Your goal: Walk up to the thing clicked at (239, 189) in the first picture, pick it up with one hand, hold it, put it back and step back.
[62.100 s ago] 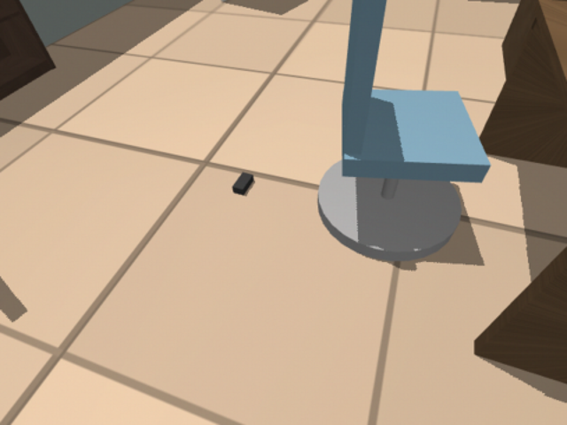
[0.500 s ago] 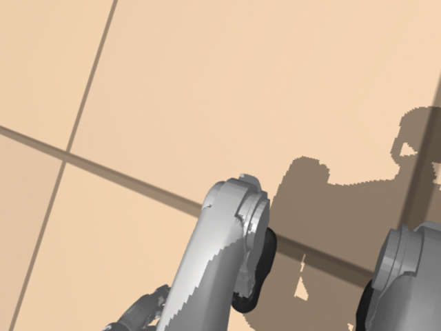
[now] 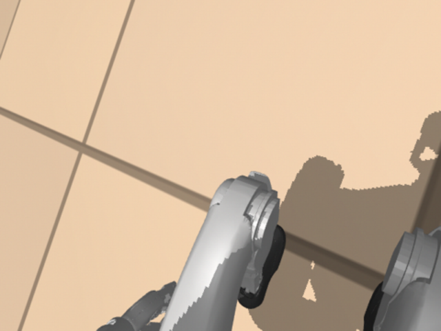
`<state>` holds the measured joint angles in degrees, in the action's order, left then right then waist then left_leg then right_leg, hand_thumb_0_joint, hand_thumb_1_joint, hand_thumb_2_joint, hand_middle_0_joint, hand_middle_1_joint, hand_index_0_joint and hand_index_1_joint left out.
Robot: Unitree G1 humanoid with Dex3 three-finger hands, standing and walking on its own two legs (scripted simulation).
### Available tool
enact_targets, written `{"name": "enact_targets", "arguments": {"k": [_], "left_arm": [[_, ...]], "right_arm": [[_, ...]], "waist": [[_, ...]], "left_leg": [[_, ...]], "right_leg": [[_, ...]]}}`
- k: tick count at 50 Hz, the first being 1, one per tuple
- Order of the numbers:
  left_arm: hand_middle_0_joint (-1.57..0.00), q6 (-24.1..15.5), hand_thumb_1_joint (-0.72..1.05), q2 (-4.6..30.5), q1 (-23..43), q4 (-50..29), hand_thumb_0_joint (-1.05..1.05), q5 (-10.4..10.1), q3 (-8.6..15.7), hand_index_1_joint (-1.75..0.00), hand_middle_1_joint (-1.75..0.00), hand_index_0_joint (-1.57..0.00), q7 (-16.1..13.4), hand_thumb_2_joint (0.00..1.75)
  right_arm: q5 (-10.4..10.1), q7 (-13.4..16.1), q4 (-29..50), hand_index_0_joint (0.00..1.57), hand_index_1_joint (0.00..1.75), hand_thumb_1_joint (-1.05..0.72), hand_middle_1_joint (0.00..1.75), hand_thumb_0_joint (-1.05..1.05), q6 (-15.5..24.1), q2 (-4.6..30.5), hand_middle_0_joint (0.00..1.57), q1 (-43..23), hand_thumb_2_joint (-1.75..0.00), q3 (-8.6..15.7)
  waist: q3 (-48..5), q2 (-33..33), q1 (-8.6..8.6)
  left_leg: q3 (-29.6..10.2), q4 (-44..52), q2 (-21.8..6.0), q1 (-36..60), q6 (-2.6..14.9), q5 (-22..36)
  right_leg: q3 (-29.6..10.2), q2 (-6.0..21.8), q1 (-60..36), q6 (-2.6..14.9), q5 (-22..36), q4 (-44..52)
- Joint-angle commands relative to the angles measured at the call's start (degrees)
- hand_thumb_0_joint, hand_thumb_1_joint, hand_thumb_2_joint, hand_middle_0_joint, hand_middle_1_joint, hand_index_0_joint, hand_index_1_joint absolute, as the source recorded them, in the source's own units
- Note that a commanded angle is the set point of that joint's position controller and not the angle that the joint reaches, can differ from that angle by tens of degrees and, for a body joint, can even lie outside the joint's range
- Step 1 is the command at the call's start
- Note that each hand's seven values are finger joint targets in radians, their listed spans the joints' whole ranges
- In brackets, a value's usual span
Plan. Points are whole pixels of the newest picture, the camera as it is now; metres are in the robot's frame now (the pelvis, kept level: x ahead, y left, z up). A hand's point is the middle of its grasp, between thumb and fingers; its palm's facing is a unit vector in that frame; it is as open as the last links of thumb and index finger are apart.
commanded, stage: open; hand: right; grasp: from above
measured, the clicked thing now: out of the picture +0.43 -0.32 -0.27
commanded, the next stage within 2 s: withdraw in 0.88 s
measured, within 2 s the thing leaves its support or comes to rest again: rests again in 0.12 s
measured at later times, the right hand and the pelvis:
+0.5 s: hand out of the picture +0.43 -0.32 -0.25, palm faces -0.44 +0.18 -0.88, open 11.8 cm; pelvis +0.00 +0.00 +0.00, yaw +1 degrees
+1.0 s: hand out of the picture +0.43 -0.32 -0.25, palm faces -0.45 +0.19 -0.87, open 13.8 cm; pelvis +0.00 +0.00 +0.00, yaw +0 degrees
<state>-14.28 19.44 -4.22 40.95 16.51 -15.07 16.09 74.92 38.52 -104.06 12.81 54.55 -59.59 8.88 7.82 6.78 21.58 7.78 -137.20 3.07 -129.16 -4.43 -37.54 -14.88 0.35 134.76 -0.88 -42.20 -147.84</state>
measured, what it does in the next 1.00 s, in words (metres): stands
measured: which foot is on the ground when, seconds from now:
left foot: down 0.00-1.00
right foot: down 0.00-1.00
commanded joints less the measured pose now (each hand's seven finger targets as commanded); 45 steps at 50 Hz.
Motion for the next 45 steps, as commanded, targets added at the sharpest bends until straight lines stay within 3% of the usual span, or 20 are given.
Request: {"name": "enact_targets", "arguments": {"k": [1,4,5,8,13,14,17,19,20,21,22,25,26,29,33,37,39,41,45], "left_arm": [[-0.2,-0.35,0.89,18.29,-10.14,0.86,0.0,-0.13,5.22,-0.3,-0.3,-0.2,-0.27,0.9],[-0.2,-0.32,0.89,18.14,-10.7,0.17,0.0,0.32,4.58,-0.3,-0.3,-0.2,-0.08,0.9],[-0.2,-0.51,0.89,18.96,-9.58,0.22,0.0,0.17,5.27,-0.3,-0.3,-0.2,-0.11,0.9],[-0.2,-0.63,0.89,18.96,-10.64,0.65,0.0,0.0,5.08,-0.3,-0.3,-0.2,-0.16,0.9],[-0.2,-0.84,0.89,18.55,-10.7,0.44,0.0,0.21,4.24,-0.3,-0.3,-0.2,0.05,0.9],[-0.2,-0.86,0.89,19.23,-9.88,0.47,0.0,0.14,5.05,-0.3,-0.3,-0.2,-0.06,0.9],[-0.2,-0.63,0.89,18.93,-10.87,0.58,0.0,0.18,4.85,-0.3,-0.3,-0.2,-0.1,0.9],[-0.2,-0.8,0.89,19.3,-10.48,0.3,0.0,0.38,5.17,-0.3,-0.3,-0.2,-0.15,0.9],[-0.2,-0.96,0.89,19.23,-10.07,0.12,0.0,0.2,5.15,-0.3,-0.3,-0.2,-0.07,0.9],[-0.2,-0.77,0.89,19.34,-10.42,0.47,0.0,0.05,5.28,-0.3,-0.3,-0.2,-0.27,0.9],[-0.2,-1.18,0.89,19.0,-9.86,-0.23,0.0,-0.03,5.04,-0.3,-0.3,-0.2,0.01,0.9],[-0.2,-0.99,0.89,19.37,-10.29,0.33,0.0,-0.14,5.15,-0.3,-0.3,-0.2,0.16,0.9],[-0.2,-1.13,0.89,19.22,-10.7,0.38,0.0,-0.11,4.89,-0.3,-0.3,-0.2,0.34,0.9],[-0.2,-1.37,0.89,19.18,-10.04,0.59,0.0,0.02,5.01,-0.3,-0.3,-0.2,0.76,0.9],[-0.2,-1.5,0.89,19.12,-10.29,0.56,0.0,-0.01,4.85,-0.3,-0.3,-0.2,1.0,0.9],[-0.2,-1.57,0.89,19.28,-10.27,0.2,0.0,-0.23,5.31,-0.3,-0.3,-0.2,1.05,0.9],[-0.2,-1.57,0.89,19.24,-10.85,0.53,0.0,-0.3,5.23,-0.3,-0.3,-0.2,1.04,0.9],[-0.2,-1.91,0.89,18.8,-11.03,0.49,0.0,-0.27,4.84,-0.3,-0.3,-0.2,1.3,0.9],[-0.2,-1.65,0.88,19.03,-11.83,0.54,0.0,-0.32,4.57,-0.3,-0.3,-0.2,1.15,0.9]], "right_arm": [[-1.25,2.04,5.17,0.82,0.5,-0.39,0.49,0.0,0.48,12.99,0.82,-12.71,-0.59,0.33],[-0.82,2.13,5.23,0.68,0.52,-0.17,0.5,0.0,0.67,12.99,0.69,-13.15,-0.58,0.01],[-0.94,1.88,5.67,0.64,0.54,-0.13,0.52,0.0,0.63,12.0,0.66,-13.46,-0.6,-1.44],[-1.25,2.23,6.14,0.57,0.57,-0.04,0.56,0.0,0.78,14.18,0.58,-13.84,-0.62,-0.14],[-1.34,2.73,5.94,0.45,0.64,0.11,0.63,0.0,0.89,13.6,0.46,-13.35,-0.66,-0.16],[-1.02,2.61,5.89,0.43,0.66,0.13,0.65,0.0,0.84,12.69,0.43,-13.06,-0.68,-1.48],[-1.32,2.83,6.59,0.37,0.71,0.2,0.69,0.0,0.84,14.07,0.39,-13.07,-0.75,-0.09],[-1.58,2.51,5.84,0.34,0.75,0.25,0.72,0.0,0.49,12.46,0.37,-12.63,-0.81,-1.46],[-1.39,2.34,6.05,0.33,0.77,0.25,0.74,0.0,0.35,12.33,0.37,-13.42,-0.83,-1.94],[-1.66,2.54,6.64,0.31,0.78,0.27,0.75,0.0,0.16,13.71,0.34,-12.43,-0.82,-0.56],[-1.44,2.07,7.81,0.3,0.79,0.28,0.76,0.0,0.14,11.57,0.33,-14.27,-0.83,-2.71],[-1.65,2.51,8.72,0.25,0.81,0.34,0.78,0.0,-0.02,14.33,0.27,-12.54,-0.84,0.0],[-1.38,2.22,6.86,0.24,0.82,0.34,0.79,0.0,-0.44,13.0,0.27,-12.53,-0.86,-1.0],[-1.44,2.01,7.01,0.2,0.86,0.38,0.84,0.0,-0.41,12.07,0.22,-13.12,-0.89,-1.47],[-1.73,1.79,7.68,0.16,0.9,0.42,0.88,0.0,-0.49,13.22,0.18,-12.44,-0.92,-0.13],[-1.71,0.78,6.96,0.12,0.94,0.45,0.92,0.0,-0.45,11.24,0.14,-12.66,-0.95,-1.88],[-2.29,0.67,8.54,0.11,0.95,0.45,0.94,0.0,-0.19,12.31,0.12,-13.35,-0.94,-1.12],[-2.69,0.23,8.04,0.1,0.97,0.47,0.95,0.0,0.11,11.07,0.12,-13.38,-0.97,-1.69],[-2.59,0.55,8.1,0.08,0.99,0.48,0.99,0.0,0.85,12.3,0.08,-12.62,-0.96,-1.34]], "waist": [[-33.99,-26.43,1.85],[-34.34,-26.27,2.64],[-33.79,-26.42,2.6],[-34.05,-26.8,2.31],[-34.61,-27.09,2.44],[-33.93,-27.18,2.56],[-35.42,-27.84,2.06],[-34.48,-27.27,2.53],[-33.67,-27.9,2.76],[-34.99,-28.59,1.77],[-34.41,-30.41,2.33],[-36.69,-31.04,1.27],[-35.07,-30.52,2.32],[-33.43,-30.89,2.76],[-34.47,-31.26,2.04],[-33.06,-29.91,2.99],[-34.82,-30.64,2.34],[-33.81,-29.61,3.13],[-35.67,-29.14,2.92]], "left_leg": [[7.68,10.66,1.84,20.08,5.13,12.53],[8.1,10.86,1.88,20.64,4.92,13.95],[7.68,10.88,1.94,19.94,4.88,13.11],[7.41,11.55,2.23,21.14,5.05,12.75],[8.27,11.07,2.06,20.85,5.05,13.51],[7.84,11.16,2.17,20.57,5.07,12.91],[7.77,11.57,2.34,21.71,5.1,13.87],[7.58,11.93,2.46,21.68,5.09,13.21],[7.7,11.52,2.2,20.63,5.07,12.85],[7.85,11.64,2.34,21.32,5.26,13.36],[8.05,10.76,2.08,19.73,5.31,13.31],[8.5,10.32,2.09,20.4,5.34,15.25],[8.48,9.94,1.91,19.97,5.21,15.15],[8.5,9.75,1.78,19.21,5.19,15.47],[8.65,9.91,1.9,19.61,5.32,15.56],[8.27,10.22,1.8,19.16,5.25,14.48],[8.39,10.13,1.74,19.52,5.28,14.85],[8.74,10.14,1.57,19.17,5.04,14.9],[8.32,10.9,1.94,22.05,5.05,16.4]], "right_leg": [[6.53,1.52,-25.8,1.19,11.38,16.06],[6.6,1.47,-25.99,1.4,12.48,15.53],[6.89,1.45,-25.85,1.49,11.2,15.07],[6.91,1.61,-25.72,1.42,11.36,15.59],[6.19,1.67,-26.22,1.16,12.13,15.98],[6.54,1.67,-26.02,1.21,11.2,15.76],[6.56,1.76,-26.26,1.2,12.43,15.8],[6.78,1.75,-26.09,1.21,11.5,15.92],[6.75,1.7,-26.15,1.15,10.89,15.75],[6.35,1.79,-27.23,0.86,11.83,16.78],[6.44,1.66,-27.85,0.81,11.86,16.28],[5.47,1.87,-29.93,0.32,14.28,17.09],[5.84,1.77,-28.71,0.54,13.75,16.32],[5.78,1.81,-28.69,0.41,13.96,16.28],[5.55,1.82,-29.34,0.27,14.74,17.15],[6.01,1.67,-27.93,0.6,12.86,16.59],[5.72,1.7,-28.97,0.48,13.72,16.9],[5.41,1.81,-29.22,0.52,13.8,16.5],[5.96,1.69,-29.3,0.75,15.33,16.27]]}}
